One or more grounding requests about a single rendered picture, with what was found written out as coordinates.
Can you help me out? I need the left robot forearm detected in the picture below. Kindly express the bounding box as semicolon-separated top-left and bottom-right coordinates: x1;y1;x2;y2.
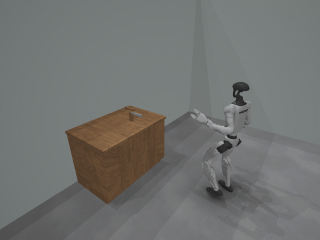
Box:
204;119;232;134

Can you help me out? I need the robot right upper arm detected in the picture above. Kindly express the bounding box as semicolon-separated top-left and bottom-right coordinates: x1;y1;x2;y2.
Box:
244;101;251;125

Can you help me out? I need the robot left upper arm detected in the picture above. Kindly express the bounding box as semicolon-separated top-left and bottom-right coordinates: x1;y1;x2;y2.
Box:
224;104;235;135

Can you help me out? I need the robot right foot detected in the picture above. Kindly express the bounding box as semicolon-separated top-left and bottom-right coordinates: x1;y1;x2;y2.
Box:
218;180;233;192

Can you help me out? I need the robot foot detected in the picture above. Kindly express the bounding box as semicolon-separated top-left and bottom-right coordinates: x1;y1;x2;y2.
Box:
218;180;233;192
206;187;223;197

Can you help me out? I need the counter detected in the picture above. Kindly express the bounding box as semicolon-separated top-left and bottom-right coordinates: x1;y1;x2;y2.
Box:
65;105;166;205

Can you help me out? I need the robot left foot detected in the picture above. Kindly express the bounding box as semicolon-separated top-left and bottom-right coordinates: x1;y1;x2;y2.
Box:
206;187;223;197

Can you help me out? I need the robot left hand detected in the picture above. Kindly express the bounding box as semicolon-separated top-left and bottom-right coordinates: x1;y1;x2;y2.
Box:
190;109;207;123

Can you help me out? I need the tap lever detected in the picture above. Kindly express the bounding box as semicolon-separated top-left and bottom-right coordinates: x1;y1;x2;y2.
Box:
131;111;143;118

